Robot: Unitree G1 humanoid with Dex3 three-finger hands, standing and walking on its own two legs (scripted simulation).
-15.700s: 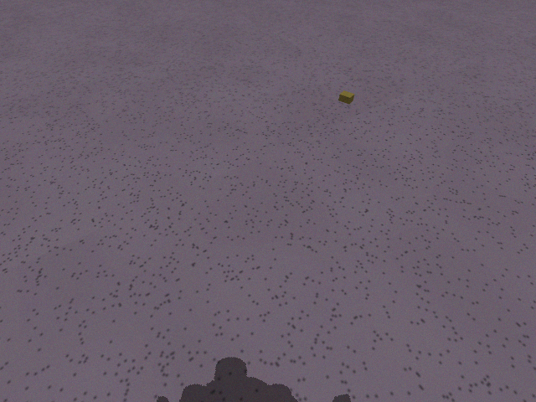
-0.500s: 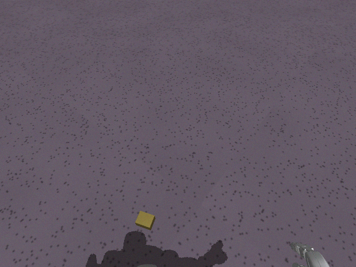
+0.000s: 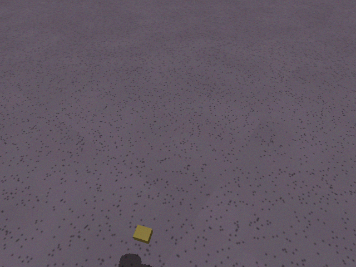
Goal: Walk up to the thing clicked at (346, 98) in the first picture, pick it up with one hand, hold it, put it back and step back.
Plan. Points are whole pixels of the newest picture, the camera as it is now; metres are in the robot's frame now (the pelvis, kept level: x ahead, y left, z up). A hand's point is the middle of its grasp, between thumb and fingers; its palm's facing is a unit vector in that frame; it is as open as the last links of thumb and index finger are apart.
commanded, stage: stand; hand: left
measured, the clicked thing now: (143, 234) +0.43 +0.21 -0.76
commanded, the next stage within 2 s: none
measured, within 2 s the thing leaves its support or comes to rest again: neither
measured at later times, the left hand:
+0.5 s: hand out of the picture +0.10 +0.24 -0.15, palm faces -0.02 -0.94 -0.34, open 7.4 cm
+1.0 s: hand out of the picture +0.12 +0.25 -0.15, palm faces -0.01 -0.94 -0.34, open 7.4 cm
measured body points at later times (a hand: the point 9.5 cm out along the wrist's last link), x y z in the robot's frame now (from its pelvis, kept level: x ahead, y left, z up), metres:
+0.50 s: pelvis +0.03 -0.01 +0.00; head +0.04 -0.01 +0.45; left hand +0.10 +0.29 -0.13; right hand +0.10 -0.31 -0.13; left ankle +0.03 +0.13 -0.75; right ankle +0.01 -0.14 -0.75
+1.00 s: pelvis +0.04 -0.01 +0.00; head +0.05 -0.01 +0.45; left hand +0.12 +0.30 -0.13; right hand +0.12 -0.31 -0.13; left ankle +0.03 +0.13 -0.75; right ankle +0.01 -0.14 -0.75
